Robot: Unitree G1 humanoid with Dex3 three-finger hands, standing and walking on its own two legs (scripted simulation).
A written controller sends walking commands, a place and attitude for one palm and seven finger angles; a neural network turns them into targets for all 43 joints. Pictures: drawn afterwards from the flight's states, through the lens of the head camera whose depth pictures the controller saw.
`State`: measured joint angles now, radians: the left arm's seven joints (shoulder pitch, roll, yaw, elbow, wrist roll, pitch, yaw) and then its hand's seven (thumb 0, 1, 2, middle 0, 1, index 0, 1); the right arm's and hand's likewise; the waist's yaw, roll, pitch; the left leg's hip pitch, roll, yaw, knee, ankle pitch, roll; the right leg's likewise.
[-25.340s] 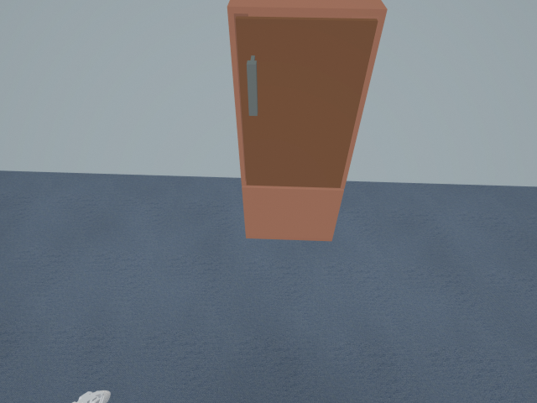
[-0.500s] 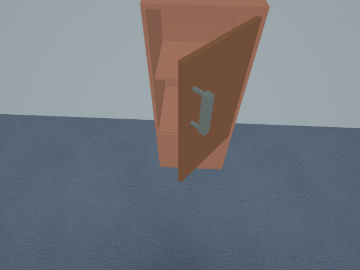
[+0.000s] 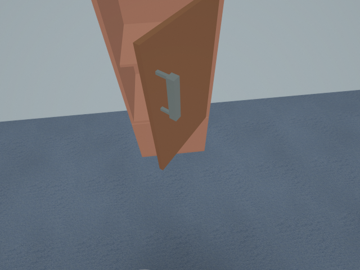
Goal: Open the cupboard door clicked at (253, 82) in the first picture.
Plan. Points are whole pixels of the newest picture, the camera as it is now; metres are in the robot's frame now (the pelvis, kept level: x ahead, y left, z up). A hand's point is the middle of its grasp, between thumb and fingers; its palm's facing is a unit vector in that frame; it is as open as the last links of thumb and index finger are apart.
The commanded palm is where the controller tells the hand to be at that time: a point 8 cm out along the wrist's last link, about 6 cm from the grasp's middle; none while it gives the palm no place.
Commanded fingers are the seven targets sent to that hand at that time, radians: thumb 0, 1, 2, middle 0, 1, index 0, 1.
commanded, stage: walk to a spot facing it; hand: left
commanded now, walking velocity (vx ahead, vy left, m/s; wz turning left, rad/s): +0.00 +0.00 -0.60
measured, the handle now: (167, 96) +0.54 +0.08 +0.04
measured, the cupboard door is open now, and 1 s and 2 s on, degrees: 49 49 49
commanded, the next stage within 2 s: none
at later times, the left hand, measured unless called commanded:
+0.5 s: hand out of the picture +0.08 +0.16 -0.15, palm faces -0.14 -0.96 -0.25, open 7.4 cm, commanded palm none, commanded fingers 0.00 0.90 0.90 -0.20 -0.30 -0.20 -0.30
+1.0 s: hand (132, 219) +0.25 +0.16 -0.15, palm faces -0.52 -0.82 -0.24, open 7.4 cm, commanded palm none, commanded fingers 0.00 0.90 0.90 -0.20 -0.30 -0.20 -0.30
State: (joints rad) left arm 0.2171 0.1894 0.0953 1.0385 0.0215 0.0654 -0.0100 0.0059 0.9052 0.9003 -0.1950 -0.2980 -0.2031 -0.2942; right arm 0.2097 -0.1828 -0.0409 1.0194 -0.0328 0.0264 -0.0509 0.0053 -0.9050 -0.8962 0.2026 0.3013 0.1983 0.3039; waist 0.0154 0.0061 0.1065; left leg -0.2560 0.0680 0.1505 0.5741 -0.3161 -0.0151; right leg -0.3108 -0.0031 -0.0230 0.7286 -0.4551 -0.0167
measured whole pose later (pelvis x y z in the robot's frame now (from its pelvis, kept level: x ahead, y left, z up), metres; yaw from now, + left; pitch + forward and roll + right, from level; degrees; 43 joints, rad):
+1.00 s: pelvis +0.06 +0.02 +0.01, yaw -35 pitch +2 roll -2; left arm 0.15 0.28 0.10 0.90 0.02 0.06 -0.04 0.01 0.91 0.90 -0.19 -0.30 -0.20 -0.29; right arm 0.24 -0.20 -0.01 0.87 -0.03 0.02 -0.03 0.01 -0.90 -0.90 0.20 0.30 0.20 0.30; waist 0.01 -0.01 0.12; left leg -0.20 0.10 0.15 0.50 -0.32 0.00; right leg -0.50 -0.04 -0.02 0.97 -0.40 0.05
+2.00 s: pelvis +0.19 -0.15 +0.00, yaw -69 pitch +1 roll -2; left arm 0.06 0.18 0.07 0.94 0.03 0.02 -0.06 0.01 0.91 0.90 -0.19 -0.30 -0.20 -0.29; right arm 0.54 -0.13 0.01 1.05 -0.03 -0.04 -0.04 0.01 -0.90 -0.90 0.20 0.30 0.20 0.30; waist -0.05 0.00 0.11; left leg 0.10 0.08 0.34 0.40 -0.48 -0.02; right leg -0.57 0.02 -0.17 0.79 -0.24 -0.08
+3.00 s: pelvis +0.30 -0.66 +0.01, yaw -91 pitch +1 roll -1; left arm 0.12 0.20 0.07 1.00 0.03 0.00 -0.03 0.01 0.92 0.90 -0.19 -0.30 -0.20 -0.29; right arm 0.49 -0.16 0.00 1.10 -0.03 -0.06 -0.03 0.00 -0.92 -0.90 0.20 0.30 0.19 0.30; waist -0.04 0.00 0.06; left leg 0.05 0.01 0.26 0.33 -0.40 0.03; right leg -0.61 -0.07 -0.10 0.80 -0.11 -0.04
